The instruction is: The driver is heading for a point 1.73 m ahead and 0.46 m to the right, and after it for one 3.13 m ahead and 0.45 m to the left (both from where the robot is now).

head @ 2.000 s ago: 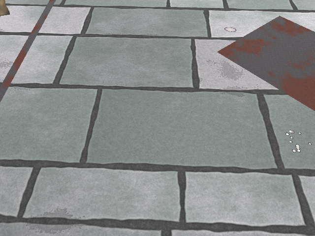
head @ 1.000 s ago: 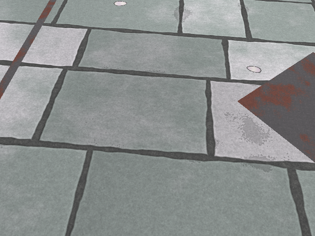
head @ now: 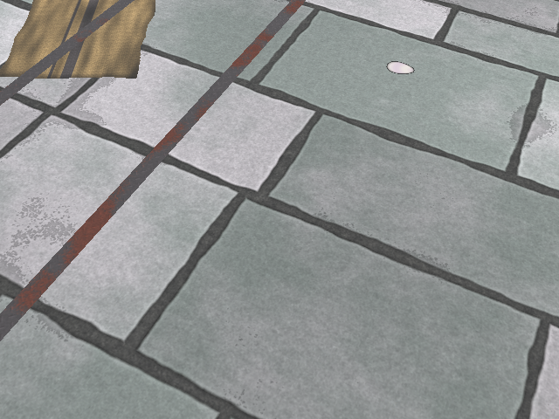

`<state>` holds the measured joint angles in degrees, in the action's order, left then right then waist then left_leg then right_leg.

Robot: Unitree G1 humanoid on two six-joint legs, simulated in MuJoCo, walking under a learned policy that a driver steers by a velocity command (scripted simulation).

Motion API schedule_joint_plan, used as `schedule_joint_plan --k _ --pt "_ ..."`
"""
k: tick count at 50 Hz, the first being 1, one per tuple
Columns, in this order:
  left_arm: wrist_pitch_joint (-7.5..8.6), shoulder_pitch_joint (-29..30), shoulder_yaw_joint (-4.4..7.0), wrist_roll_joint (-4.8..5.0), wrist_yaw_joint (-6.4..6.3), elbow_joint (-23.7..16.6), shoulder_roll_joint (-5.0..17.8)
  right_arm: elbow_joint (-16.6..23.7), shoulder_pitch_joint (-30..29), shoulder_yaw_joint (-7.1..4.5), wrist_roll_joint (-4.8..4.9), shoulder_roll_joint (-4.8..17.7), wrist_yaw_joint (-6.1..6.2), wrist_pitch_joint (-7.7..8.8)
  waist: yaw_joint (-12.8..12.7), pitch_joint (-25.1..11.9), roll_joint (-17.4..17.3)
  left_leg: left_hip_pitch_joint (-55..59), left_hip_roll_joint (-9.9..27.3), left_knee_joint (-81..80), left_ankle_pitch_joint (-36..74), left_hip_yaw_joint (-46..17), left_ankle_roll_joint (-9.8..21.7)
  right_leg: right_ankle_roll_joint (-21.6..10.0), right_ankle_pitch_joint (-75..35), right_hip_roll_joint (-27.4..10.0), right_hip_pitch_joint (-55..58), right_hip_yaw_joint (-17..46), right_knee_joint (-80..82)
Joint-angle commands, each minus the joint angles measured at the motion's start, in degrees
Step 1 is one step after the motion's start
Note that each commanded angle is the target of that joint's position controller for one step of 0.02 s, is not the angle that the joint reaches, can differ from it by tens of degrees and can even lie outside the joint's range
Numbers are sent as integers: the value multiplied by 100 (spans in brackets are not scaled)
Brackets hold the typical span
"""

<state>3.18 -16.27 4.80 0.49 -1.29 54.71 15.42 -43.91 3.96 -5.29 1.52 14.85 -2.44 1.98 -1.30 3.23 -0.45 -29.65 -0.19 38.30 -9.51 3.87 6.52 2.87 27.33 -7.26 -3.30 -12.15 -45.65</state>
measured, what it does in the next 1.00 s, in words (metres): walks ahead: right foot, then left foot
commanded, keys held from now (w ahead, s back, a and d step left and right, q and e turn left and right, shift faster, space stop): w+q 0.18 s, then w+e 0.82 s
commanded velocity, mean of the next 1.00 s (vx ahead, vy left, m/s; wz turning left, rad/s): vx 0.50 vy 0.00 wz -0.11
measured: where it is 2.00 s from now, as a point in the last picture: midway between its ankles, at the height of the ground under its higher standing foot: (374, 198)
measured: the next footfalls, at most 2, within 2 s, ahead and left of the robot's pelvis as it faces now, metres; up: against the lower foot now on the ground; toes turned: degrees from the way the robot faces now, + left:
right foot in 0.52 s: +0.49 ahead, -0.09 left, +0.00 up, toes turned +3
left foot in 1.00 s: +0.78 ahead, +0.09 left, +0.00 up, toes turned -16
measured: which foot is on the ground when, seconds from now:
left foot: down 0.00-0.54, up 0.56-0.98, down 1.00-1.00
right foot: up 0.00-0.50, down 0.52-1.00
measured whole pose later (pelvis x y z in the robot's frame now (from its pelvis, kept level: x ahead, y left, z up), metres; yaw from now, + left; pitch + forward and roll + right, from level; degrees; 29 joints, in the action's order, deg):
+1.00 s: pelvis +0.60 +0.00 +0.01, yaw -12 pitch +3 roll +0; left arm 1.9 -23.1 4.2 1.3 -0.9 45.2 16.6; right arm -38.4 1.1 -2.4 0.0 15.3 -0.8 7.5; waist -5.2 -0.5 -1.0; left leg -25.8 -1.0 24.4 -1.8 -4.3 0.2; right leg -3.8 25.0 6.9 -4.6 13.9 -28.2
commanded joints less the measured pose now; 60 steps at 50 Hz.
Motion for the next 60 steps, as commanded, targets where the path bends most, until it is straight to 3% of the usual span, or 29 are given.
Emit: schedule_joint_plan --k 1,2,3,4,7,9,13,19,23,25,26,27,28,29,30,31,32,35,37,41,46,49,50,51,52,53,55,57,60 --pt "504 630 15 178 116 -953 640 -40 1981 -354 -71 1354 37 127 823 -1994 -656 5039 1888 -2315 -864 -4796 1600 -229 433 654 -4336 1697 -3655" --pt "592 830 12 247 138 -1012 653 -54 1770 -281 -67 1089 40 188 704 -1369 -518 4424 1699 -2228 -443 -3887 1362 -393 -84 410 -4523 1621 -3329" --pt "612 796 24 117 86 -906 625 48 1306 -221 -43 899 47 213 424 -1004 -36 3544 1426 -2199 63 -3196 1140 -423 -537 143 -4153 1643 -2822" --pt "558 735 93 -5 50 -851 724 152 944 -150 -60 683 64 219 209 -805 -65 2837 1221 -2269 578 -2708 1013 -397 -789 -19 -3701 1654 -2350" --pt "336 673 116 -84 57 -909 609 236 901 -134 -80 741 161 256 1 -676 -121 2048 998 -2548 1293 -2291 1033 -193 -1176 -42 -3181 1589 -1660" --pt "280 1054 85 -132 35 -1055 504 197 1122 -173 -58 907 249 269 82 -508 -103 1908 889 -2625 1501 -2064 997 -37 -1706 74 -3349 1519 -964" --pt "302 1575 -32 -60 146 -1112 294 26 1415 -87 -91 730 325 261 389 -339 -428 1968 653 -2701 1375 -1377 632 -64 -3305 204 -3169 1342 672" --pt "358 2263 -106 58 345 -1375 412 -304 1839 -80 -138 846 317 274 707 86 -352 3119 1221 -2628 1303 -1342 532 -461 -3349 285 -3752 1277 1432" --pt "378 1882 -84 72 503 -1393 542 -327 1644 -108 -156 990 378 182 410 -205 -459 3671 1345 -1927 3556 -938 295 -826 -2395 630 -3198 1023 1536" --pt "329 666 103 34 465 -1083 877 -254 1410 -97 -163 1064 403 116 -250 -977 -425 3463 1023 -421 5267 -530 70 -1096 -2446 1081 -1484 727 1662" --pt "294 -237 197 -9 417 -932 1160 -134 1388 -40 -216 990 429 126 -607 -1565 -34 2363 834 1088 4099 -390 -126 -1412 -2685 430 125 1709 1586" --pt "285 -692 310 -1 416 -899 1646 -36 2110 154 -284 340 332 266 -249 -2264 1400 -45 -270 3420 53 -338 -640 -2510 -2055 -950 2271 4551 1861" --pt "250 -836 196 93 416 -800 1191 -59 1882 169 -194 543 254 435 -444 -2458 1296 -1078 -437 4033 -2077 -1061 -608 -2575 -1070 -1130 2760 5837 2744" --pt "228 -430 135 86 372 -923 972 157 1271 99 5 863 191 561 -485 -1556 918 -1604 -69 4100 -1712 -1199 -496 -2259 -737 -987 2118 5152 2878" --pt "208 -39 96 38 347 -1065 867 261 868 116 6 869 195 624 -366 -1030 287 -1484 181 3727 -1266 -1091 -442 -2072 -1059 -775 1200 4508 2985" --pt "199 222 49 6 342 -1148 759 297 711 90 -114 846 224 635 -164 -638 -57 -1246 341 3230 -1041 -1016 -475 -2001 -1624 -588 371 4072 3102" --pt "209 347 9 -41 324 -1217 691 326 773 49 -202 852 255 594 37 -556 1 -851 480 2859 -893 -1016 -519 -1961 -2142 -417 -132 3778 3215" --pt "200 346 31 -2 253 -1295 783 374 929 62 -258 660 319 435 229 -492 315 -533 540 2071 -725 -844 -758 -1987 -2933 -161 -817 3238 3388" --pt "192 169 90 28 175 -1287 962 523 556 95 -266 565 355 389 138 -404 327 -575 472 1330 -94 -746 -922 -1916 -3184 -27 -1043 2962 3432" --pt "83 -222 115 105 80 -1235 980 755 -274 170 -217 372 297 443 -202 -390 465 -14 125 -304 1364 -683 -998 -1543 -2842 331 -1255 2682 3241" --pt "-53 -585 117 120 24 -1193 922 959 -731 106 -113 607 169 562 -296 -374 578 171 -77 -1140 1043 -885 -886 -1431 -2400 60 -481 3468 2616" --pt "-93 -342 104 82 16 -1320 843 779 86 -30 -116 878 187 654 215 -667 761 1380 -20 -1569 709 -805 -535 -1194 -2870 194 -451 3639 1817" --pt "-62 -219 4 28 48 -1440 575 688 870 -115 -221 1124 234 676 607 -1340 525 2762 646 -1329 670 -1314 -185 -1003 -2726 467 -994 3299 646" --pt "-5 -807 -110 49 46 -1562 199 601 1660 -238 -315 1616 283 625 588 -2234 -682 4891 1943 -1310 341 -3184 573 -595 -988 1246 -2660 2467 -1235" --pt "37 -1132 -140 149 55 -1650 396 417 1892 -237 -174 1506 230 540 478 -2441 -1889 5302 2640 -1778 -896 -4994 1041 -476 796 1126 -3942 2202 -2379" --pt "13 -770 -11 186 56 -1561 920 543 1577 -103 -133 968 241 504 596 -1606 -1024 4613 2373 -1953 -1564 -4406 786 -418 354 764 -4321 2307 -2849" --pt "-50 -22 40 73 76 -1725 928 559 1055 20 -187 663 247 421 491 -564 -330 3140 1803 -2237 -710 -2860 423 -346 -487 420 -4153 1990 -2644" --pt "-105 -12 49 98 134 -1792 722 492 825 69 -229 554 239 427 251 -255 -573 2361 1475 -2573 -72 -2042 326 -334 -828 164 -3771 1901 -2292" --pt "-172 106 -2 94 164 -1940 482 359 837 0 -190 712 222 497 178 -226 -516 2162 1478 -2879 639 -1370 484 -238 -1205 56 -3828 1790 -1939"
Velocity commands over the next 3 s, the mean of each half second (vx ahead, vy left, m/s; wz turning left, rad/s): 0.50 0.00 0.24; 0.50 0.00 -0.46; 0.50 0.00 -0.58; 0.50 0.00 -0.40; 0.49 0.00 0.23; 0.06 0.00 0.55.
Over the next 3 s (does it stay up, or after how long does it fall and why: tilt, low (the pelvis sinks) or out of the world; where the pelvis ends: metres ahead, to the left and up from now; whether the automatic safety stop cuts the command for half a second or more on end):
stays up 1.36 -0.44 0.01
